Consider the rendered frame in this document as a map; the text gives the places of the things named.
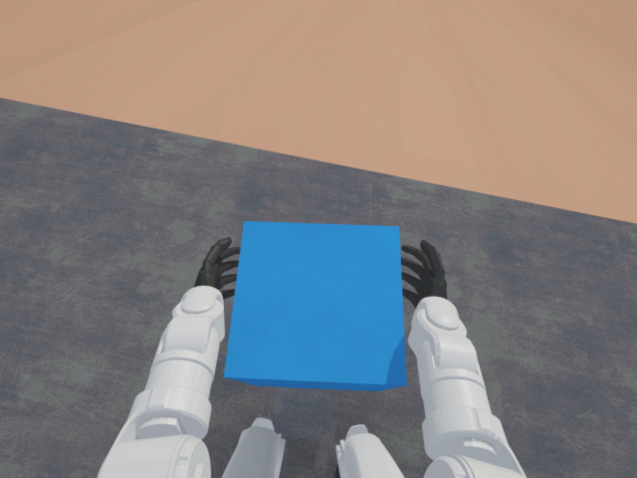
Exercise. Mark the right robot forearm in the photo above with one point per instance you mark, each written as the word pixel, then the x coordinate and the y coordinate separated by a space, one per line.
pixel 458 415

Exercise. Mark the right robot hand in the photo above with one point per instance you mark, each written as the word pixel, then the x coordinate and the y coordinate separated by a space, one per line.
pixel 432 275

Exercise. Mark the robot left thigh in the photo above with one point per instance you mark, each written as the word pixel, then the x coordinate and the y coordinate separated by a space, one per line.
pixel 259 454

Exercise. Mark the left robot forearm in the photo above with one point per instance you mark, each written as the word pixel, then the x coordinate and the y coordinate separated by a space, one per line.
pixel 175 400

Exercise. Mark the carton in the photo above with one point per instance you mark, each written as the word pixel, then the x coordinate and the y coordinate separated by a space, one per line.
pixel 318 306

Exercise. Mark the right robot upper arm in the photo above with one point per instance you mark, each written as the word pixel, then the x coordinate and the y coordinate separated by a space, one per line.
pixel 458 466

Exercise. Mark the left robot upper arm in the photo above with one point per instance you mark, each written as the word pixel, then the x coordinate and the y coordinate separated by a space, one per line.
pixel 177 456

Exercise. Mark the left robot hand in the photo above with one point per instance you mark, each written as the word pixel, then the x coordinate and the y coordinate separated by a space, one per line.
pixel 213 268

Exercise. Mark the robot left shin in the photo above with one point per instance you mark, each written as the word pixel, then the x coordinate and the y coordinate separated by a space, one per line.
pixel 263 422

